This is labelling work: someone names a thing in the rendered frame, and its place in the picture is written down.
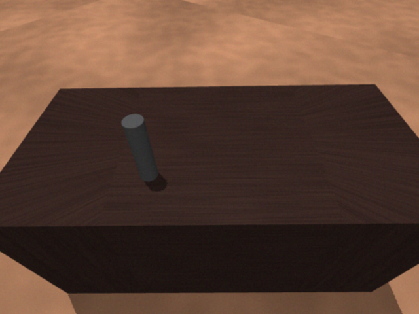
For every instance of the can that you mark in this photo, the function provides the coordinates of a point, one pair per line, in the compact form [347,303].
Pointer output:
[138,140]

